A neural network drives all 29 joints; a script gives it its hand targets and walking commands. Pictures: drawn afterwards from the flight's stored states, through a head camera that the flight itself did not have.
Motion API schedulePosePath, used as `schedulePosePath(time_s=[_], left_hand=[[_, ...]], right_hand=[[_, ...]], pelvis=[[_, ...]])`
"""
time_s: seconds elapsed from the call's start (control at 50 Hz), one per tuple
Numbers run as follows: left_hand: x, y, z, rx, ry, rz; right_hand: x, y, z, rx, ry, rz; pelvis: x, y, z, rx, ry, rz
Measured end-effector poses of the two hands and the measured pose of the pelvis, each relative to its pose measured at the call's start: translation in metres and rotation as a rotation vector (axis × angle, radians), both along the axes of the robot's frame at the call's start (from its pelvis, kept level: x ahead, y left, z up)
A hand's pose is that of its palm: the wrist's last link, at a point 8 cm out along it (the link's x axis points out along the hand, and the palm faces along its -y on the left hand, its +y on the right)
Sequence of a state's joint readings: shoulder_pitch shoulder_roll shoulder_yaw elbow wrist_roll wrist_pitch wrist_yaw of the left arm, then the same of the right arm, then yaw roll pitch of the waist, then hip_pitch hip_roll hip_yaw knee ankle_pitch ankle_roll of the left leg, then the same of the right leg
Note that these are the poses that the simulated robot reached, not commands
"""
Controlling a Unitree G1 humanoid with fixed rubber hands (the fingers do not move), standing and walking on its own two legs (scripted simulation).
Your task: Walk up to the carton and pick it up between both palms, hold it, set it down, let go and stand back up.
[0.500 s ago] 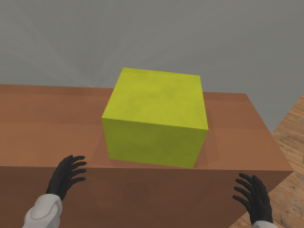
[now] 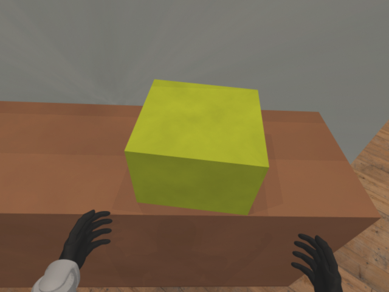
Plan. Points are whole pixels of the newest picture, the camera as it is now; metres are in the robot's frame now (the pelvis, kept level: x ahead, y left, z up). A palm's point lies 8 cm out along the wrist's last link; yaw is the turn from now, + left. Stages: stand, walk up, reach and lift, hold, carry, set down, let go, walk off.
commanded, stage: set down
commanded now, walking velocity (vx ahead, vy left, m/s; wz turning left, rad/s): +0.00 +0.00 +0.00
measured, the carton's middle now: (198, 144) +0.48 +0.01 +0.03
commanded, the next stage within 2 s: let go in 0.74 s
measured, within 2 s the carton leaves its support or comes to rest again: neither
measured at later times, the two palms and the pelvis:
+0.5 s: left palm (79, 267) +0.19 +0.23 -0.03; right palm out of the picture +0.15 -0.22 -0.03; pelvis +0.00 +0.00 +0.00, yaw +0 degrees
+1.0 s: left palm (80, 284) +0.17 +0.23 -0.06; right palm out of the picture +0.15 -0.22 -0.07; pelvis +0.00 +0.00 +0.00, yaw +0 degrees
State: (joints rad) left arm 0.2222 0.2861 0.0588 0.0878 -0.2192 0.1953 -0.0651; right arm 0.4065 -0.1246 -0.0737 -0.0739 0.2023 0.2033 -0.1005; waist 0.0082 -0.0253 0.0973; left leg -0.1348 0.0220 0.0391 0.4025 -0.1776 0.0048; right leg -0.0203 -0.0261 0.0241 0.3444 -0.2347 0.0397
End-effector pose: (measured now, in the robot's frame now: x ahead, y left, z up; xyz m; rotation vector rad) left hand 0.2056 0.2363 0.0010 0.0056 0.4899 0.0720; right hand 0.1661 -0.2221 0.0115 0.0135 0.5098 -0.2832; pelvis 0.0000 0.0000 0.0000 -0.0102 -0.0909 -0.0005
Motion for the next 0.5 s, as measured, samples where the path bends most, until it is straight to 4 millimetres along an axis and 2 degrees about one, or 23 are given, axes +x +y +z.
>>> schedulePosePath(time_s=[0.3,0.5], left_hand=[[-0.005,-0.007,-0.010,0.050,0.055,-0.037],[-0.015,-0.005,-0.028,0.089,0.157,-0.032]], right_hand=[[-0.008,0.000,-0.027,0.018,0.071,0.035],[-0.014,0.000,-0.044,0.008,0.136,0.066]], pelvis=[[0.000,0.000,0.000,0.000,0.000,0.000],[0.000,0.000,0.000,0.000,0.000,0.000]])
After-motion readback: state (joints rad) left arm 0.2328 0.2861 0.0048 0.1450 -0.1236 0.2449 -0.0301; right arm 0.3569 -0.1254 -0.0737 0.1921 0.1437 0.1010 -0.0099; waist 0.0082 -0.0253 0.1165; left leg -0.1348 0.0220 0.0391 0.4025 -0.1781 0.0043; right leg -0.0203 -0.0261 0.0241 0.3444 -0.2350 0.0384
